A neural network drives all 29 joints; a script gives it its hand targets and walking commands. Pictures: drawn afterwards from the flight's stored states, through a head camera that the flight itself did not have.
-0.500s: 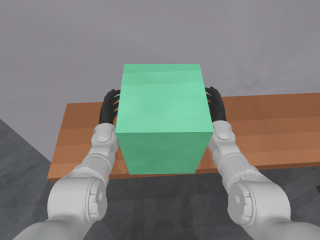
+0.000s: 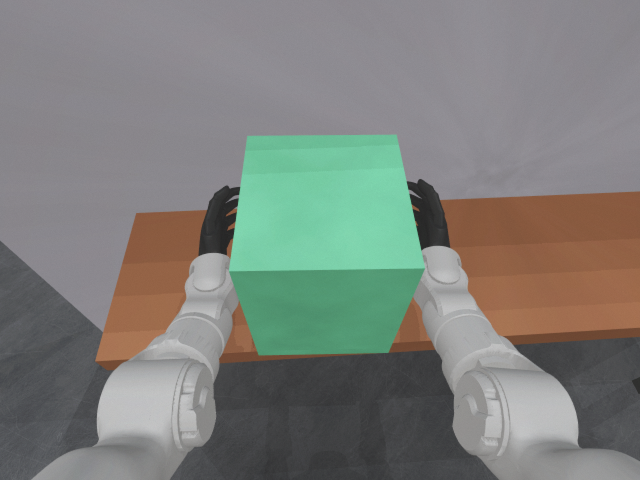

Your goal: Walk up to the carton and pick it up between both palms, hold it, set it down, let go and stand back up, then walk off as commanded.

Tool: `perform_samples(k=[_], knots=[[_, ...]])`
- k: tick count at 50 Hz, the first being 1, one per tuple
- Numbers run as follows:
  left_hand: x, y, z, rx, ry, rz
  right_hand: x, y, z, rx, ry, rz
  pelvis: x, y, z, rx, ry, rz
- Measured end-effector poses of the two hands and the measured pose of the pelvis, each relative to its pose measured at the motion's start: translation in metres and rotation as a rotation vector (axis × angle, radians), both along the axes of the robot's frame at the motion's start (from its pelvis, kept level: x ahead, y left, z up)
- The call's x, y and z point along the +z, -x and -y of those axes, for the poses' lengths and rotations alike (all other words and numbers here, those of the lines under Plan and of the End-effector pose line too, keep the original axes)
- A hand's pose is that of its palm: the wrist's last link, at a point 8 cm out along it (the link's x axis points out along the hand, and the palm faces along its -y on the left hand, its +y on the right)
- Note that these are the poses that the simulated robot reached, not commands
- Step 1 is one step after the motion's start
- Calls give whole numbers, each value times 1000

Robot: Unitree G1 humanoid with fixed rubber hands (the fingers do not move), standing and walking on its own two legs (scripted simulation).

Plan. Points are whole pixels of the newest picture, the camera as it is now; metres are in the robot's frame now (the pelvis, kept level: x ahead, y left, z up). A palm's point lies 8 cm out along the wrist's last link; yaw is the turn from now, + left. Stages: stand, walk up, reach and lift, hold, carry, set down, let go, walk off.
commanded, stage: reach and lift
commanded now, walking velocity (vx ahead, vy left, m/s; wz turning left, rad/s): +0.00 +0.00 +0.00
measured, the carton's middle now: (323, 252) +0.41 +0.00 +0.01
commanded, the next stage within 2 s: none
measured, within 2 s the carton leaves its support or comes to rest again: leaves its support in 0.06 s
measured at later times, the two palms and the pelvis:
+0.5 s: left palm (211, 241) +0.39 +0.15 +0.07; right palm (441, 237) +0.38 -0.14 +0.08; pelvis -0.01 +0.00 +0.00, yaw +0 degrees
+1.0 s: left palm (201, 205) +0.39 +0.14 +0.14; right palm (459, 212) +0.37 -0.15 +0.14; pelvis -0.02 +0.00 +0.01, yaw +0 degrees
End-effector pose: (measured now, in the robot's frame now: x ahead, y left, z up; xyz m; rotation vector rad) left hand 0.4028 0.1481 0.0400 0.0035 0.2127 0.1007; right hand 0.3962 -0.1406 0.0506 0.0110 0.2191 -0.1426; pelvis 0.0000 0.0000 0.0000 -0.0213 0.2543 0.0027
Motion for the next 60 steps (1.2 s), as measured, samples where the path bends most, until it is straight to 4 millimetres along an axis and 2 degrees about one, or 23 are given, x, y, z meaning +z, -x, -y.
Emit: perform_samples(k=[12,23,31,39,47,55,57,60], knots=[[29,3,0,4,3,93,28,3,0,-2,1,94,0,2,0,0,0,19],[26,15,1,2,3,70,24,17,1,-6,3,70,1,14,0,1,-1,62],[53,12,2,-2,-12,98,50,15,2,-8,14,98,1,14,1,1,-1,66],[62,13,4,-10,-19,43,54,19,4,-14,20,39,3,17,2,2,-3,104],[101,11,6,-11,-25,93,87,18,6,-19,-2,89,4,16,4,3,-5,129],[99,22,6,-13,-32,-16,77,30,7,-18,-13,-19,6,23,5,4,-7,214],[106,24,5,-9,-31,0,83,30,5,-16,-21,-2,6,24,5,4,-7,216],[124,27,3,-1,-29,61,106,31,3,-11,-26,61,6,24,5,4,-7,216]])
